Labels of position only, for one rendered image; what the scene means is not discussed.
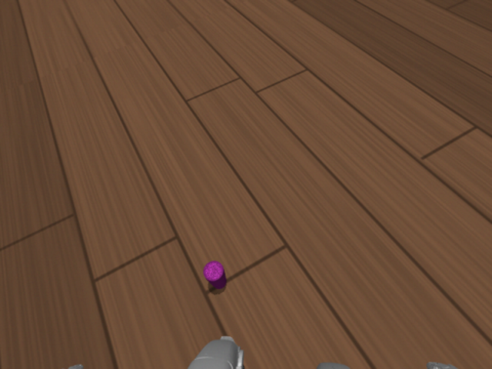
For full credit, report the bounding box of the cup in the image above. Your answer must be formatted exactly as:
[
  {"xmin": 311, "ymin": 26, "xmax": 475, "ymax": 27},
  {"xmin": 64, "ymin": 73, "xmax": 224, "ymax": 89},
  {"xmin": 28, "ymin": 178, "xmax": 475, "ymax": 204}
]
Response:
[{"xmin": 203, "ymin": 261, "xmax": 226, "ymax": 289}]

